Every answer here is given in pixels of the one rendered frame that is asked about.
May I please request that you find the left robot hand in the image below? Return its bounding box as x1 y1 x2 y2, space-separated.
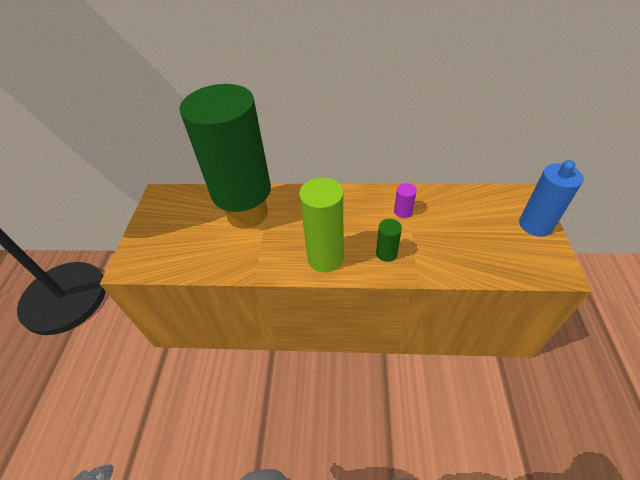
73 464 114 480

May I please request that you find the floor lamp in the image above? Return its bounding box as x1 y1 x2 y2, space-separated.
0 229 106 335

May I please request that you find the potted plant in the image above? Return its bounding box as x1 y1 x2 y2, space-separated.
180 84 271 229

